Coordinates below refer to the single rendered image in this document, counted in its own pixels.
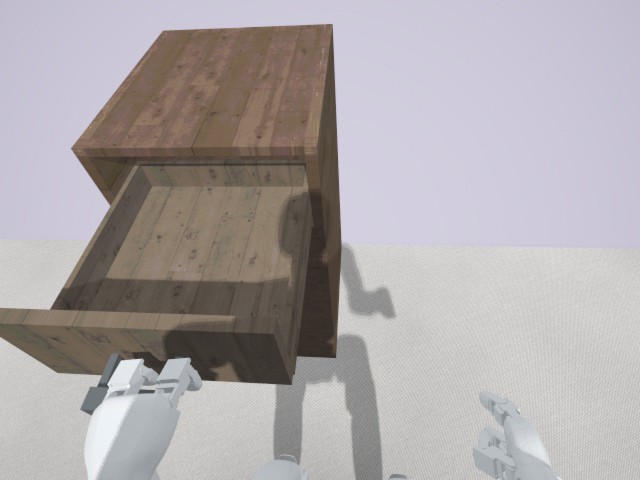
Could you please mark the drawer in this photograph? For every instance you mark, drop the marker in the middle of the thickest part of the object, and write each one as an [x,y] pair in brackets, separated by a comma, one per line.
[204,260]

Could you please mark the cabinet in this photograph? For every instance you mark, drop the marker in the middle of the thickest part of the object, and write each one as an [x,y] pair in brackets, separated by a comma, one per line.
[250,93]

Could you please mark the left robot thigh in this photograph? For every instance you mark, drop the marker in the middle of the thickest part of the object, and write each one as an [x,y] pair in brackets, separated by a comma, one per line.
[280,470]

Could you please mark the right robot hand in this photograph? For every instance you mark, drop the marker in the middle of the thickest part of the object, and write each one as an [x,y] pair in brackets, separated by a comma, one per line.
[500,454]

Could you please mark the robot left shin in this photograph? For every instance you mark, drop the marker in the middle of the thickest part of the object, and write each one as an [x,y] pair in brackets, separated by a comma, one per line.
[288,458]

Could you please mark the handle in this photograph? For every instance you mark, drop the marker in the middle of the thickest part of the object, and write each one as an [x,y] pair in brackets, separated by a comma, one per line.
[96,395]

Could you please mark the left robot hand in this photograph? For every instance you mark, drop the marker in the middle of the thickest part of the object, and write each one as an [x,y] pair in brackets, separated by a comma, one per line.
[129,433]

